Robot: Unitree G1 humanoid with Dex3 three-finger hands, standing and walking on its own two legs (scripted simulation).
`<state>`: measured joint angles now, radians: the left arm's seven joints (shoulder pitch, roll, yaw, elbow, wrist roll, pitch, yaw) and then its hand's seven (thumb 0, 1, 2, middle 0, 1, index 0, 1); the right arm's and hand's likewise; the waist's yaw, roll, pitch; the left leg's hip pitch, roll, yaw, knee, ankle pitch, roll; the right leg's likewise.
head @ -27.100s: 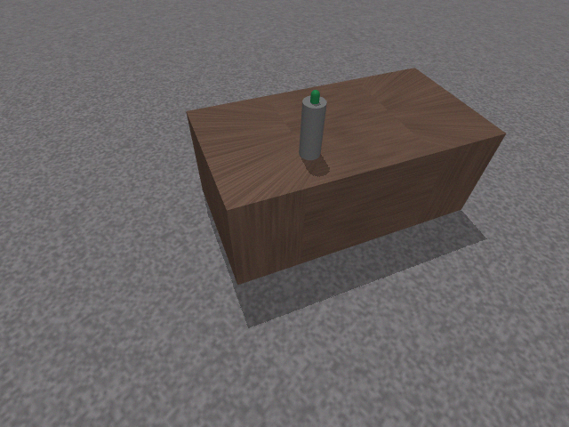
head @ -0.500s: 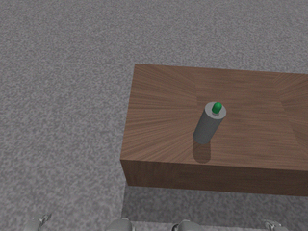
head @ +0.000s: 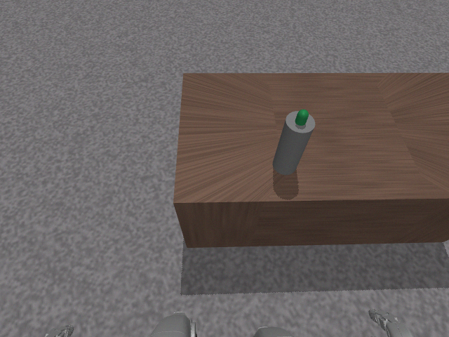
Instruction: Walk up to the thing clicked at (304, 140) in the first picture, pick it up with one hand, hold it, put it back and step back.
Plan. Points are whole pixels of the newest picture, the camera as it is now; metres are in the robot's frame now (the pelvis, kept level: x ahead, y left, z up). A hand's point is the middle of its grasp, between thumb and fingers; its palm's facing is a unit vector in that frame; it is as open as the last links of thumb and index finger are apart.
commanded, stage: step back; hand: right
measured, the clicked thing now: (293, 141) +0.63 -0.21 -0.18
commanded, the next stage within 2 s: none
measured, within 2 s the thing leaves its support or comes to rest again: neither
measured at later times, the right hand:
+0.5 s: hand out of the picture -0.02 -0.24 -0.11, palm faces -0.06 +0.89 -0.44, open 7.4 cm
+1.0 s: hand out of the picture -0.20 -0.30 -0.15, palm faces -0.05 +0.92 -0.39, open 7.4 cm
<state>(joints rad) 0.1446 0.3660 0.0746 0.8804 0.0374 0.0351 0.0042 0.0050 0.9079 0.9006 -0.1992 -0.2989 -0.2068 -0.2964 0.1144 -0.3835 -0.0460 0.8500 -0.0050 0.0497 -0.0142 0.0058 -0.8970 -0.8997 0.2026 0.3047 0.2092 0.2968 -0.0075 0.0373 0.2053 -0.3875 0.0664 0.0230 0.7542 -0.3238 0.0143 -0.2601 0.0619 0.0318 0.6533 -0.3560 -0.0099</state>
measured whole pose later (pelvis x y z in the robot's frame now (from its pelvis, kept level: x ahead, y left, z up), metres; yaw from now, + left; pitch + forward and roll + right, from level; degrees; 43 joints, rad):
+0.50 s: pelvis -0.12 +0.02 +0.02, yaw +0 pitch -2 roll -2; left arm 0.16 0.42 0.09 0.81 0.02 0.07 0.01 0.00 0.91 0.90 -0.20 -0.30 -0.21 -0.30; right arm 0.15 -0.34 -0.04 0.85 -0.03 0.02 -0.01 0.01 -0.90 -0.90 0.20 0.30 0.21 0.30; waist 0.02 -0.06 0.17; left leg -0.30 0.02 -0.01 0.58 -0.25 0.02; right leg -0.48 0.13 0.17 1.24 -0.49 0.01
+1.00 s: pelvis -0.28 -0.03 +0.01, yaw +0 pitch -1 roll +2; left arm 0.18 0.36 0.07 0.79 0.05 0.05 0.01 0.01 0.90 0.90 -0.20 -0.30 -0.21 -0.30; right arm 0.21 -0.40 -0.05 0.86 -0.01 0.04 -0.03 0.01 -0.90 -0.90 0.20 0.30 0.20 0.30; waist 0.01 0.02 0.15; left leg -0.41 -0.07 -0.06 0.97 -0.50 -0.02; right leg -0.33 -0.04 -0.02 0.68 -0.33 -0.02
